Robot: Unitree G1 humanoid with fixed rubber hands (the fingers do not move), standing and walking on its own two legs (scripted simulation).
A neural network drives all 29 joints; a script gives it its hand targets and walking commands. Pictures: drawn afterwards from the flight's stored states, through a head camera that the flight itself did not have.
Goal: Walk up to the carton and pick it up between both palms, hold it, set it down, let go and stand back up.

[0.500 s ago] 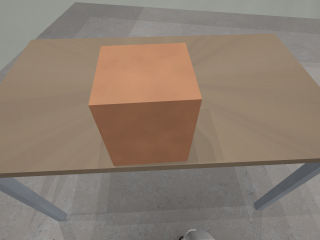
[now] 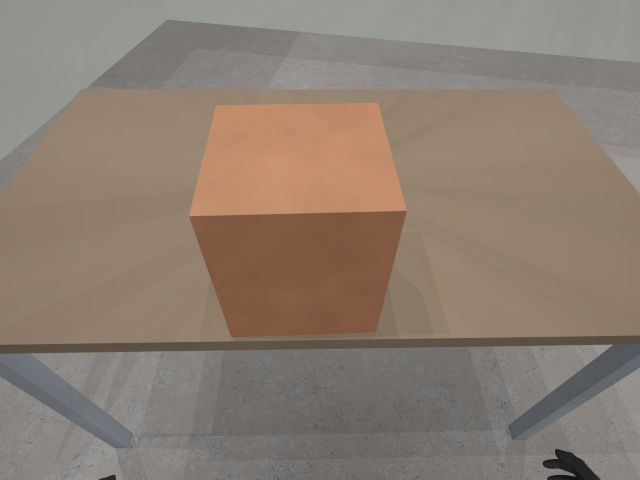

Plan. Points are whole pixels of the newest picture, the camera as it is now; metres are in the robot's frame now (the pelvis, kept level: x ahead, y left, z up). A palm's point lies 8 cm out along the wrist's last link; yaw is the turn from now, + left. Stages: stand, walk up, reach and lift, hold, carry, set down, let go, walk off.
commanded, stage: walk up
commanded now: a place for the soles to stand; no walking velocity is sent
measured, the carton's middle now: (301, 225) +0.43 +0.05 +0.08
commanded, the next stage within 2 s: reach and lift in 0.84 s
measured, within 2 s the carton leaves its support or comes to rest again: neither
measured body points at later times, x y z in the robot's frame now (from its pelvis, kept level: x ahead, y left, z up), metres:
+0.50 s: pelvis +0.00 +0.01 +0.00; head +0.01 +0.02 +0.45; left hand +0.09 +0.33 -0.11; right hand +0.11 -0.30 -0.09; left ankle +0.01 +0.13 -0.73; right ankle +0.03 -0.13 -0.73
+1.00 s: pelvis -0.01 +0.01 -0.01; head +0.03 +0.01 +0.44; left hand +0.11 +0.33 -0.11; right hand +0.13 -0.31 -0.10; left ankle +0.01 +0.13 -0.73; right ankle +0.03 -0.13 -0.73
